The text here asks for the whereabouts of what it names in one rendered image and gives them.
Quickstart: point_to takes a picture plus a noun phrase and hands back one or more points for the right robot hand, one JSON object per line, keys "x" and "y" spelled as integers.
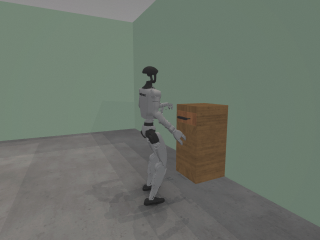
{"x": 177, "y": 135}

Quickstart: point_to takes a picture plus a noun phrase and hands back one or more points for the robot right upper arm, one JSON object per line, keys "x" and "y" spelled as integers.
{"x": 156, "y": 96}

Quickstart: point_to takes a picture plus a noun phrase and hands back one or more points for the left robot hand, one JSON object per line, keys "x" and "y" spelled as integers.
{"x": 170, "y": 106}

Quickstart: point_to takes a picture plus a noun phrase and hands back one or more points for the drawer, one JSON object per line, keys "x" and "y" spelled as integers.
{"x": 192, "y": 116}

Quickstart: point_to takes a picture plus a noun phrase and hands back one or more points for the right robot forearm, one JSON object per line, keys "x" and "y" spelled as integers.
{"x": 162, "y": 120}

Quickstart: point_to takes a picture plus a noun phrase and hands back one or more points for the robot left foot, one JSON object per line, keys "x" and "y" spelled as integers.
{"x": 146, "y": 187}

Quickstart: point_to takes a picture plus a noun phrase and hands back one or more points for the cabinet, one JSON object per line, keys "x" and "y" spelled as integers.
{"x": 202, "y": 156}

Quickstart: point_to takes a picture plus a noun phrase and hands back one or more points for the humanoid robot torso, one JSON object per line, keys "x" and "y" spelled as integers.
{"x": 146, "y": 110}

